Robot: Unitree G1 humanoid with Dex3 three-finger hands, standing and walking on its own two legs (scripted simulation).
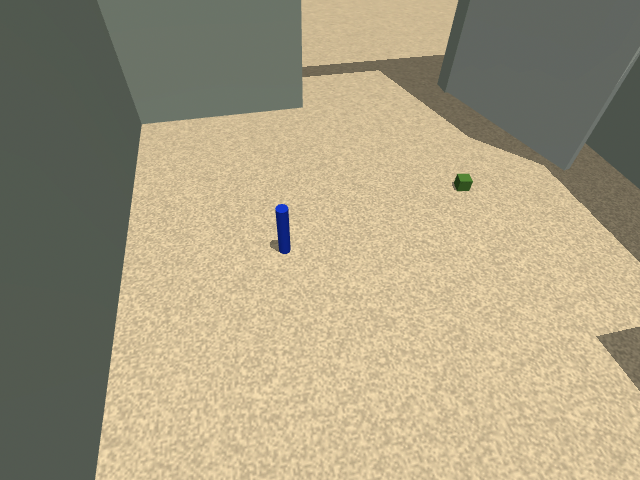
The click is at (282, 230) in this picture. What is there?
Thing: slim round
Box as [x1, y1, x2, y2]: [275, 204, 290, 253]
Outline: 279,204 275,208 279,251 282,253 287,253 290,249 288,212 286,205
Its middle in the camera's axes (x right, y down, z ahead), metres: -0.13 -0.04 +1.56
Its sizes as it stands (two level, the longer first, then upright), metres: 0.049 0.049 0.240
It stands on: the floor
